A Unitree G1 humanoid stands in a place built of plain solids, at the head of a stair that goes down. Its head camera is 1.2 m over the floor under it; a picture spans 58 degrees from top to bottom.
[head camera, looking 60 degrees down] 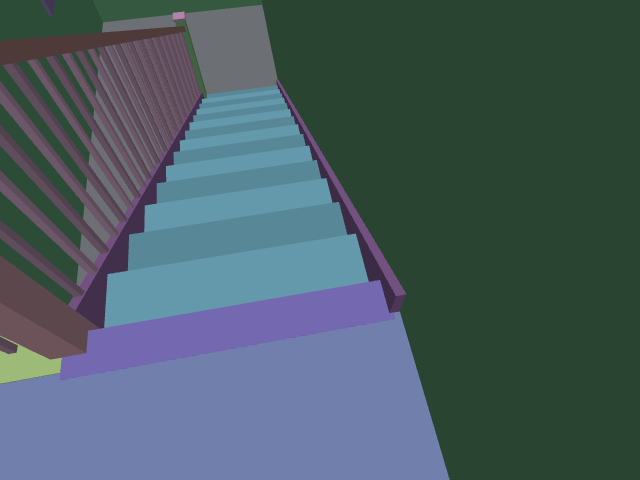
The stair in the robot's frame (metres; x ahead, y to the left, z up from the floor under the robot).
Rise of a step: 0.17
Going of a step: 0.27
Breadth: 0.89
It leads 11 degrees to the left of straight ahead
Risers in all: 15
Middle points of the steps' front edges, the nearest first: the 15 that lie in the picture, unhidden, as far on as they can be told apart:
0.47 0.24 0.00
0.74 0.31 -0.17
1.00 0.35 -0.34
1.27 0.41 -0.52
1.53 0.46 -0.69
1.80 0.51 -0.87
2.07 0.56 -1.04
2.33 0.61 -1.22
2.60 0.66 -1.39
2.87 0.71 -1.57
3.13 0.76 -1.74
3.40 0.81 -1.92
3.67 0.86 -2.09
3.93 0.91 -2.26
4.20 0.94 -2.43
